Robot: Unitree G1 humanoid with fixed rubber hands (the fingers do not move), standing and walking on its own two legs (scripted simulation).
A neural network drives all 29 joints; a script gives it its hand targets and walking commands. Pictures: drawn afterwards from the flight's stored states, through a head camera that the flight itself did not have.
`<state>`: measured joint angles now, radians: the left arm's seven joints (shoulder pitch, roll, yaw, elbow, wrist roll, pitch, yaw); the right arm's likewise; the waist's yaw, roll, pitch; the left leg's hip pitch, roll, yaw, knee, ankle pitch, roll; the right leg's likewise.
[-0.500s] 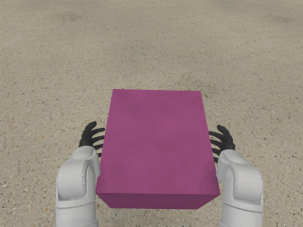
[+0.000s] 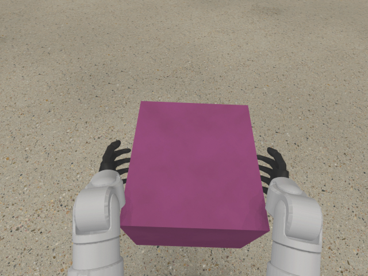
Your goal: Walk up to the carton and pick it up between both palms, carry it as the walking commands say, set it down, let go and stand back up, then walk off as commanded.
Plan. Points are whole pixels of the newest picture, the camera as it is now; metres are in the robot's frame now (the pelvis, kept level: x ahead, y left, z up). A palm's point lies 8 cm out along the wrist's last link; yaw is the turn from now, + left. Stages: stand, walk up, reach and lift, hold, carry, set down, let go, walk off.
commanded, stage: carry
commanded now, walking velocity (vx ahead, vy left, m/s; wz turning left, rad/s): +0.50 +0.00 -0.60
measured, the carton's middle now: (191, 175) +0.35 +0.00 +0.00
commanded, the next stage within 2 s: none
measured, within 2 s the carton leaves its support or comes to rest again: neither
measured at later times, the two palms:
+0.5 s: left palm (162, 70) +0.63 +0.09 +0.10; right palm (279, 96) +0.53 -0.21 +0.11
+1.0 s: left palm (206, 39) +0.85 -0.04 +0.09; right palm (299, 69) +0.70 -0.33 +0.08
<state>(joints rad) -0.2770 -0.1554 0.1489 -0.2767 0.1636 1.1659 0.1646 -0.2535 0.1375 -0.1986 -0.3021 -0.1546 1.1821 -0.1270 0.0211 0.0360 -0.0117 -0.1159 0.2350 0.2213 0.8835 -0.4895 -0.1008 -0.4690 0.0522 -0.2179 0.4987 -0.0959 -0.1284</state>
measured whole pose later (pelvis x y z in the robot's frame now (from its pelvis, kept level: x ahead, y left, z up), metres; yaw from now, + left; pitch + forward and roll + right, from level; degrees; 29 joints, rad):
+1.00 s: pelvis +0.52 -0.06 +0.02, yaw -26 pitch +4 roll -1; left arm -0.25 -0.15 0.17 -0.28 0.15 1.16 0.16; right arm -0.23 0.14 -0.17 -0.31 -0.12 1.18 -0.18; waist 0.00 0.03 0.04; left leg -0.36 0.09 0.12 0.60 -0.38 -0.05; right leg -0.35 0.01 -0.16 0.35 -0.07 -0.07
